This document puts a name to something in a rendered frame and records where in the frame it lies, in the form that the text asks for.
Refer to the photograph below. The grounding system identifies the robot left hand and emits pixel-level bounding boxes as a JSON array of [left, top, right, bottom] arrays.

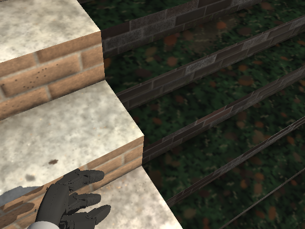
[[34, 168, 112, 229]]

